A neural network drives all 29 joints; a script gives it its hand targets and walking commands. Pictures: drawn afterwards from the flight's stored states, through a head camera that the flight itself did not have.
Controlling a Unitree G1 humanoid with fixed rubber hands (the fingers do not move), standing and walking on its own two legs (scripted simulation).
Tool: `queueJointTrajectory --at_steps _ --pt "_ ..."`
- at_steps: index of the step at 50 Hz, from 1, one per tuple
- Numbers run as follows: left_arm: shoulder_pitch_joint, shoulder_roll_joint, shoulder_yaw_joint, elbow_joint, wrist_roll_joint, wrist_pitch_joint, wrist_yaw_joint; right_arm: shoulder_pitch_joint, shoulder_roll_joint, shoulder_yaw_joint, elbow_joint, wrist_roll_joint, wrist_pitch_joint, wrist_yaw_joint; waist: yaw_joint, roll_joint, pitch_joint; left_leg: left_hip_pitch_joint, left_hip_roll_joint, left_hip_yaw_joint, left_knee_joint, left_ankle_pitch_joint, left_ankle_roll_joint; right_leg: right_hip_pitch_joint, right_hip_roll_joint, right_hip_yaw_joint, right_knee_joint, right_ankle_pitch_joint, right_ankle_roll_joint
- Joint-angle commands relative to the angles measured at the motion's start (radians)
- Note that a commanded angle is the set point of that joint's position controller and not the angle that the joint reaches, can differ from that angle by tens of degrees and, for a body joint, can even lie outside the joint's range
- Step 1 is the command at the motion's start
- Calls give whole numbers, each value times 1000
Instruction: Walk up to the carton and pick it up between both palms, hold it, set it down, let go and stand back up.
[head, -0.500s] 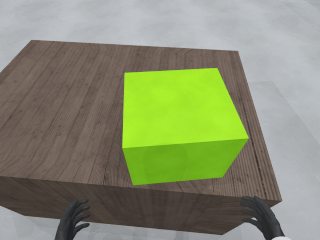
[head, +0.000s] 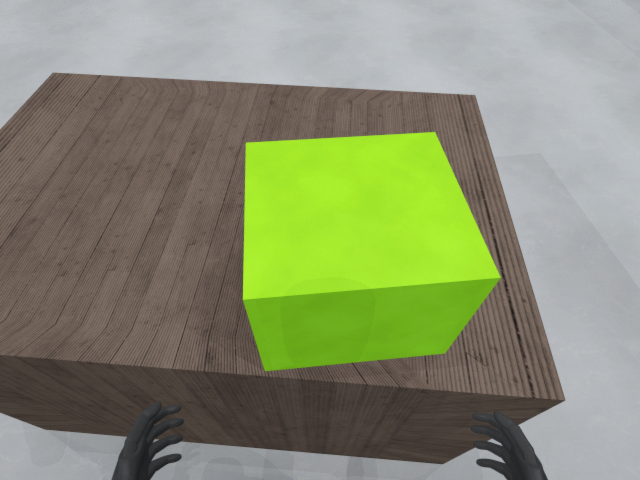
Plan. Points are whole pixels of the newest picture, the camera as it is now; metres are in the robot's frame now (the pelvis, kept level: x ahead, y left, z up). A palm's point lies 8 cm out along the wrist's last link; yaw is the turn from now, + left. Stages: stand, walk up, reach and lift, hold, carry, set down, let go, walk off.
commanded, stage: let go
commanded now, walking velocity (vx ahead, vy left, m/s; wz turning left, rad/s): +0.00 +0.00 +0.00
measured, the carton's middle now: (349, 252) +0.43 +0.00 +0.00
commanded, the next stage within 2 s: stand in 0.14 s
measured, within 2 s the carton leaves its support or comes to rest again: neither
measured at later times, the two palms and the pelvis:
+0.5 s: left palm out of the picture +0.09 +0.29 -0.10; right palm out of the picture +0.13 -0.25 -0.10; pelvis +0.00 +0.00 -0.01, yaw +0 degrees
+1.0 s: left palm out of the picture +0.06 +0.29 -0.11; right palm out of the picture +0.12 -0.25 -0.10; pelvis -0.02 +0.00 -0.01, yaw +0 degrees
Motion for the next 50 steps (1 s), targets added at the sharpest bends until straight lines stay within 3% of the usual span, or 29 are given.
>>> queueJointTrajectory --at_steps 1,9,10,11,13,15,18,21,32,50 --pt "-76 152 -45 -5 81 -25 -23 -51 -10 -58 -3 -77 -67 -27 -133 -42 -64 223 -81 9 1 152 13 206 -5 9 -28 197 27" --pt "-77 153 -50 0 96 -26 -26 -54 -17 -59 32 -81 -96 -28 -133 -25 -81 239 -80 0 23 202 7 212 3 2 -8 274 25" --pt "-32 305 73 145 164 -102 -3 55 -248 -106 51 -214 36 -41 -37 -138 -275 192 61 -79 102 468 23 294 -119 27 153 386 -6" --pt "-9 308 71 168 157 -127 -3 28 -265 -119 41 -204 89 -47 -53 -149 -294 199 62 -81 117 532 29 295 -116 35 166 434 -6" --pt "-47 275 60 208 151 -144 -8 2 -252 -118 27 -194 131 -52 -66 -60 -232 183 60 -65 108 483 35 229 -111 45 157 362 7" --pt "-70 267 51 238 157 -148 -12 -2 -251 -119 14 -184 152 -49 -72 -19 -180 165 57 -62 95 324 43 172 -106 54 134 213 12" --pt "-86 290 41 287 159 -159 -12 -13 -254 -124 3 -185 170 -39 -74 -48 -130 131 53 -71 90 170 57 128 -110 69 113 112 5" --pt "-86 318 38 328 159 -167 -11 -13 -251 -125 0 -188 179 -33 -82 -48 -113 122 53 -77 90 117 65 110 -111 79 106 83 0" --pt "-84 348 32 417 150 -181 -11 -11 -256 -124 8 -187 192 -26 -89 -22 -102 112 57 -94 79 72 83 104 -114 97 96 50 -6" --pt "-83 358 32 445 143 -189 -13 -33 -259 -128 9 -182 190 -26 -91 -4 -100 107 60 -97 68 51 85 105 -121 101 87 47 -15"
